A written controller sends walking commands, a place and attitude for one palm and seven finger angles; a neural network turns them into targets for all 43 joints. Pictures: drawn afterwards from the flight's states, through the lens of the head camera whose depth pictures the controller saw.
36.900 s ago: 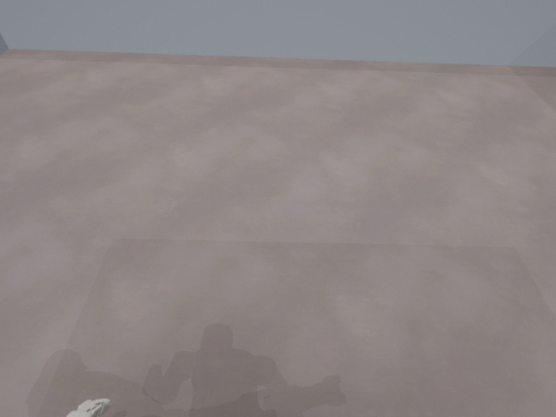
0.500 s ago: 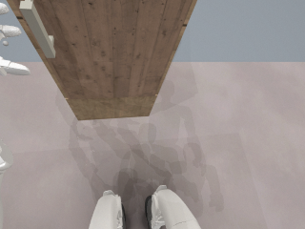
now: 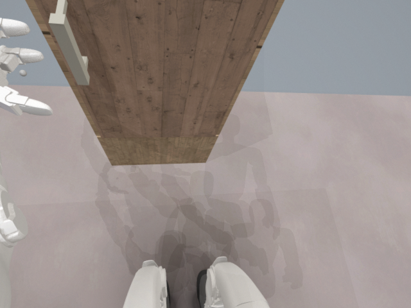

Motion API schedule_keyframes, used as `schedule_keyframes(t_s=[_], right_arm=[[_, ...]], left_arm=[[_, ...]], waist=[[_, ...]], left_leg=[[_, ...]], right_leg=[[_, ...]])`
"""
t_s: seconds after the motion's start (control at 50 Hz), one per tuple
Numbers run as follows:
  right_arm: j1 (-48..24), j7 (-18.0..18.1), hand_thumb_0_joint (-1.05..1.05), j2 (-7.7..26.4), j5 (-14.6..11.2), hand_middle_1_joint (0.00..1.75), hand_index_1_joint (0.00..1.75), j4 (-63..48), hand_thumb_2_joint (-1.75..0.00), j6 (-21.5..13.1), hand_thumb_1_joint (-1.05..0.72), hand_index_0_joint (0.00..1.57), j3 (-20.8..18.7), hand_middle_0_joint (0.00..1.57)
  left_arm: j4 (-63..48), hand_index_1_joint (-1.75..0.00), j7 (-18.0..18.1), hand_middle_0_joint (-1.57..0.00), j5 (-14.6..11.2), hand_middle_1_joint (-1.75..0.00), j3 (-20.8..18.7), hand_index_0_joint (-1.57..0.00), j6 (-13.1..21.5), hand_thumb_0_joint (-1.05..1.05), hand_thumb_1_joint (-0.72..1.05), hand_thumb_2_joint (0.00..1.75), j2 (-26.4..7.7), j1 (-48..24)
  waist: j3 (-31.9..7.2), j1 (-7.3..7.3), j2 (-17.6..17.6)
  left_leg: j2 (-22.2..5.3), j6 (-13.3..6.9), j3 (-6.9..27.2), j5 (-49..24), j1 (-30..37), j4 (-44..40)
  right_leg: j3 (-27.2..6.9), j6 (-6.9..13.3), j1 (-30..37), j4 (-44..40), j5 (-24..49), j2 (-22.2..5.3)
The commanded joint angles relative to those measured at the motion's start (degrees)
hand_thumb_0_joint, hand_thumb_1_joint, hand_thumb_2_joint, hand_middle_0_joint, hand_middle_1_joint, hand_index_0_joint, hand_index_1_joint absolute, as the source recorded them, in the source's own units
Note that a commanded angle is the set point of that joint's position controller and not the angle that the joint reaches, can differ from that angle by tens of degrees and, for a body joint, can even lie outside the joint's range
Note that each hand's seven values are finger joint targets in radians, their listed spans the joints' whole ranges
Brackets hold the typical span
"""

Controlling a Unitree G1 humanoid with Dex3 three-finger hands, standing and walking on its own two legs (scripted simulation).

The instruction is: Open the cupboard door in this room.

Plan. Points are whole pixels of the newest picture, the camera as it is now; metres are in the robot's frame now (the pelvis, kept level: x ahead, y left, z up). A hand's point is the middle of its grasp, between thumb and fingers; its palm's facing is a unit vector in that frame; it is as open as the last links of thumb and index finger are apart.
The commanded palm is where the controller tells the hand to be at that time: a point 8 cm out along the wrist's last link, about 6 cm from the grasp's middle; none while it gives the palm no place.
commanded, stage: move the hooked fingers beside the handle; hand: left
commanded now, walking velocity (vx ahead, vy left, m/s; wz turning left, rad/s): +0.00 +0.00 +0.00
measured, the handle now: (73, 45) +0.57 +0.21 +0.06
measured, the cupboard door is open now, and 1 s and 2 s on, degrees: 0 0 0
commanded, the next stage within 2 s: slide the fingers in behind the handle in 0.24 s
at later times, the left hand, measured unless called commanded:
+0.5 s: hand (35, 71) +0.51 +0.26 +0.06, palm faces -0.01 -1.00 -0.02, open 14.0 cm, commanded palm +0.50 +0.28 +0.06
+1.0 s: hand (52, 75) +0.51 +0.23 +0.06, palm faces +0.01 -1.00 -0.02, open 14.0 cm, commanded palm +0.50 +0.26 +0.06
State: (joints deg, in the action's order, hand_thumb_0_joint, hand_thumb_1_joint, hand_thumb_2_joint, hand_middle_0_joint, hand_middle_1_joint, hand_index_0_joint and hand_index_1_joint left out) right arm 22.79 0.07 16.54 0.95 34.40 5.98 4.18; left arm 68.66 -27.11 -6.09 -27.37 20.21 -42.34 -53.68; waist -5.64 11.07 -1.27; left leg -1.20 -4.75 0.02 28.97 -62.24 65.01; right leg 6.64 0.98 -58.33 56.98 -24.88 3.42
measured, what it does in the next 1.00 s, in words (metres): stands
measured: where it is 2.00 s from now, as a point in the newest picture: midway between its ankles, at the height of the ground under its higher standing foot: outside the picture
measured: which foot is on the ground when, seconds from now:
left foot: down 0.00-1.00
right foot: down 0.00-1.00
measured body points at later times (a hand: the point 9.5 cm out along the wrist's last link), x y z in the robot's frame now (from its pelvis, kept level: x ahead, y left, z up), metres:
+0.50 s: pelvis -0.01 -0.01 -0.01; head +0.16 +0.04 +0.41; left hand +0.51 +0.31 +0.06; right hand -0.02 -0.27 -0.10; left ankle +0.00 +0.06 -0.65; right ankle +0.01 -0.12 -0.65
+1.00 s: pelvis +0.00 -0.01 +0.00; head +0.15 +0.03 +0.42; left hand +0.50 +0.29 +0.06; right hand +0.00 -0.27 -0.10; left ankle +0.00 +0.06 -0.65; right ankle +0.01 -0.12 -0.65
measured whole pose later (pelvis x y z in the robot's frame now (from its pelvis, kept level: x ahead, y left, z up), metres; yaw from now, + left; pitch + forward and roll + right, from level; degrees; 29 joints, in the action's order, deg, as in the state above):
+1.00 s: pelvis +0.00 -0.01 +0.00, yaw +0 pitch +25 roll -6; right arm 22.2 -0.2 15.9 0.9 34.3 4.8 4.1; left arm 68.8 -21.1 -5.1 -25.5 21.8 -37.6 -53.3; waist -5.9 11.3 -1.5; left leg -1.3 -4.3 -0.6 29.1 -62.1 65.7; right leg 6.0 1.6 -59.0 59.0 -25.4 3.5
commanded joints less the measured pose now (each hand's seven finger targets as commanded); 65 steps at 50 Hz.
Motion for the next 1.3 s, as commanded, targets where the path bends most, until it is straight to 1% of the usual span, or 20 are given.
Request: schedule_keyframes(t_s=[0.0,0.06,0.12,0.2,0.26,0.32,0.38,0.62,0.66,0.7,0.72,0.78,0.84,0.94,0.98,1.06,1.08,1.14,1.24,1.28], right_arm=[[12.2,1.0,0.00,12.1,0.0,0.30,0.30,-1.1,-0.90,-0.2,-0.90,0.20,-4.5,0.20],[11.4,1.2,0.00,12.1,0.0,0.30,0.30,-2.0,-0.90,-0.4,-0.90,0.20,-4.2,0.20],[11.1,1.1,0.00,12.0,0.2,0.30,0.30,-2.2,-0.90,-0.6,-0.90,0.20,-4.1,0.20],[10.8,1.1,0.00,12.2,0.1,0.30,0.30,-2.5,-0.90,-1.1,-0.90,0.20,-4.1,0.20],[10.4,1.3,0.00,12.2,-0.5,0.30,0.30,-2.4,-0.90,-0.9,-0.90,0.20,-3.5,0.20],[11.1,1.5,0.00,12.3,-0.5,0.30,0.30,-2.6,-0.90,-0.7,-0.90,0.20,-3.6,0.20],[11.4,1.5,0.00,12.1,-0.4,0.30,0.30,-2.0,-0.90,-1.0,-0.90,0.20,-3.7,0.20],[11.6,0.5,0.00,11.4,-0.1,0.30,0.30,-2.3,-0.90,-0.8,-0.90,0.20,-4.1,0.20],[11.4,0.4,0.00,11.3,-0.2,0.30,0.30,-2.8,-0.90,-0.8,-0.90,0.20,-4.2,0.20],[11.2,0.3,0.00,11.1,-0.3,0.30,0.30,-2.8,-0.90,-0.7,-0.90,0.20,-4.3,0.20],[10.9,0.1,0.00,10.9,-0.3,0.30,0.30,-2.7,-0.90,-0.8,-0.90,0.20,-4.4,0.20],[10.8,0.4,0.00,11.1,-0.5,0.30,0.30,-2.3,-0.90,-0.7,-0.90,0.20,-4.2,0.20],[10.6,0.7,0.00,11.4,-0.6,0.30,0.30,-2.0,-0.90,-1.0,-0.90,0.20,-4.2,0.20],[11.0,0.6,0.00,11.0,0.0,0.30,0.30,-1.6,-0.90,-1.7,-0.90,0.20,-4.4,0.20],[11.2,0.3,0.00,10.8,0.2,0.30,0.30,-1.5,-0.90,-1.7,-0.90,0.20,-4.8,0.20],[10.7,0.1,0.00,10.9,-0.2,0.30,0.30,-1.3,-0.90,-1.3,-0.90,0.20,-4.6,0.20],[11.1,0.2,0.00,11.1,-0.1,0.30,0.30,-1.7,-0.90,-1.3,-0.90,0.20,-4.6,0.20],[10.6,-0.1,0.00,10.4,0.0,0.30,0.30,-1.8,-0.90,-1.2,-0.90,0.20,-4.7,0.20],[10.5,-0.1,0.00,10.2,0.3,0.30,0.30,-1.2,-0.90,-1.7,-0.90,0.20,-4.7,0.20],[10.9,-0.2,0.00,10.4,0.5,0.30,0.30,-1.6,-0.90,-1.9,-0.90,0.20,-4.7,0.20]], left_arm=[[-11.1,-1.20,0.9,-0.30,-1.0,-1.20,-0.5,-0.30,3.0,0.00,-0.50,0.30,-13.5,-23.6],[-9.9,-1.20,2.6,-0.30,0.2,-1.20,-2.4,-0.30,3.2,0.00,-0.50,0.30,-16.7,-23.3],[-13.7,-1.20,3.6,-0.30,1.0,-1.20,-3.2,-0.30,5.1,0.00,-0.50,0.30,-18.8,-26.4],[-12.2,-1.20,3.4,-0.30,0.8,-1.20,-5.1,-0.30,5.4,0.00,-0.50,0.30,-20.8,-24.7],[-8.1,-1.20,1.9,-0.30,0.8,-1.20,-2.9,-0.30,3.4,0.00,-0.50,0.30,-19.3,-24.2],[-9.3,-1.20,0.7,-0.30,0.4,-1.20,-2.4,-0.30,2.9,0.00,-0.50,0.30,-18.6,-22.9],[-9.5,-1.20,0.2,-0.30,-0.9,-1.20,0.3,-0.30,3.0,0.00,-0.50,0.30,-14.0,-25.0],[-13.7,-1.20,4.9,-0.30,0.4,-1.20,-3.0,-0.30,4.0,0.00,-0.50,0.30,-16.3,-22.1],[-14.7,-1.20,5.4,-0.30,0.4,-1.20,-3.3,-0.30,4.2,0.00,-0.50,0.30,-16.4,-21.2],[-17.1,-1.20,5.5,-0.30,-0.1,-1.20,-2.4,-0.30,5.1,0.00,-0.50,0.30,-14.7,-21.6],[-16.9,-1.20,5.4,-0.30,-0.3,-1.20,-1.0,-0.30,5.2,0.00,-0.50,0.30,-12.3,-21.1],[-12.5,-1.20,5.2,-0.30,-1.0,-1.20,0.2,-0.30,4.5,0.00,-0.50,0.30,-10.2,-20.9],[-9.9,-1.20,5.3,-0.30,-0.6,-1.20,0.4,-0.30,3.6,0.00,-0.50,0.30,-10.6,-22.4],[-14.1,-1.20,6.0,-0.30,-0.3,-1.20,0.4,-0.30,6.3,0.00,-0.50,0.30,-10.3,-25.1],[-14.8,-1.20,6.2,-0.30,-0.6,-1.20,1.5,-0.30,7.1,0.00,-0.50,0.30,-7.7,-24.4],[-11.2,-1.20,6.7,-0.30,-0.8,-1.20,2.0,-0.30,5.3,0.00,-0.50,0.30,-6.6,-23.2],[-11.6,-1.20,7.2,-0.30,-0.6,-1.20,0.6,-0.30,5.0,0.00,-0.50,0.30,-8.1,-22.5],[-13.5,-1.20,8.5,-0.30,0.3,-1.20,2.5,-0.30,5.0,0.00,-0.50,0.30,-5.8,-22.8],[-13.9,-1.20,11.0,-0.30,0.5,-1.20,3.0,-0.30,6.5,0.00,-0.50,0.30,-4.5,-28.0],[-14.3,-1.20,11.6,-0.30,0.9,-1.20,1.3,-0.30,7.2,0.00,-0.50,0.30,-6.3,-26.4]], waist=[[-28.3,1.41,-15.2],[-26.2,1.15,-12.4],[-30.6,0.63,-16.1],[-32.1,0.53,-14.2],[-27.5,1.43,-13.1],[-29.9,0.87,-14.0],[-28.5,2.31,-12.3],[-30.9,-0.45,-14.2],[-31.1,-0.53,-12.2],[-32.3,-0.67,-14.5],[-31.9,-0.37,-15.1],[-26.1,1.03,-9.8],[-24.4,1.40,-9.6],[-30.8,0.60,-13.9],[-32.0,0.80,-14.4],[-28.5,1.22,-10.3],[-29.5,0.33,-10.5],[-29.6,0.08,-13.4],[-28.5,1.87,-10.5],[-30.9,0.54,-12.5]], left_leg=[[-2.7,5.4,9.0,-36.7,34.7,-6.6],[-2.1,4.5,7.8,-30.9,29.2,-6.6],[-2.2,5.2,8.1,-34.1,32.1,-5.9],[-2.1,4.7,7.7,-33.3,30.4,-5.4],[-1.8,3.6,6.7,-27.3,25.9,-5.8],[-2.1,4.1,7.4,-30.7,29.1,-6.0],[-2.2,3.8,8.0,-30.2,29.2,-5.7],[-1.7,3.9,6.4,-31.2,28.5,-6.2],[-1.6,3.4,6.0,-30.4,27.4,-6.3],[-1.8,4.1,6.3,-33.6,30.7,-6.5],[-1.9,4.2,6.4,-33.6,31.6,-6.5],[-1.7,3.2,6.1,-27.7,27.0,-7.2],[-1.4,2.9,5.8,-22.9,24.2,-7.4],[-1.6,4.0,6.8,-29.9,29.8,-6.0],[-1.9,4.7,7.5,-33.8,33.0,-5.5],[-1.6,3.9,6.9,-29.1,28.4,-6.3],[-1.5,3.8,7.1,-30.1,28.6,-6.2],[-1.7,4.7,7.2,-31.7,31.4,-6.6],[-1.5,4.0,7.3,-26.6,28.3,-6.4],[-1.3,4.3,7.1,-28.6,29.6,-6.2]], right_leg=[[-2.6,0.7,0.4,-3.5,13.5,0.8],[-3.1,0.7,3.4,-3.4,13.2,0.7],[-3.3,0.9,3.6,-2.5,14.3,0.7],[-3.7,0.7,6.1,-2.3,15.5,0.9],[-4.0,0.5,6.1,-2.9,13.7,0.7],[-3.5,0.6,5.2,-2.8,14.5,0.8],[-3.3,0.5,2.9,-2.8,13.9,0.9],[-4.0,0.7,7.8,-2.8,16.4,0.8],[-4.3,0.6,9.8,-3.0,17.2,0.8],[-4.0,0.7,8.9,-2.9,18.0,0.9],[-3.9,0.7,7.7,-3.1,17.4,1.0],[-3.8,0.7,7.7,-3.9,15.2,1.0],[-4.3,0.5,7.0,-4.2,12.6,0.7],[-4.1,0.8,5.8,-2.4,15.3,0.6],[-3.6,1.0,3.9,-2.0,15.8,0.7],[-3.6,0.6,5.8,-2.7,14.9,0.7],[-3.6,0.8,6.4,-2.3,15.5,0.7],[-3.4,0.8,4.5,-2.7,14.8,0.6],[-3.6,0.6,4.5,-2.5,13.2,0.6],[-3.8,0.9,5.4,-1.9,14.1,0.7]])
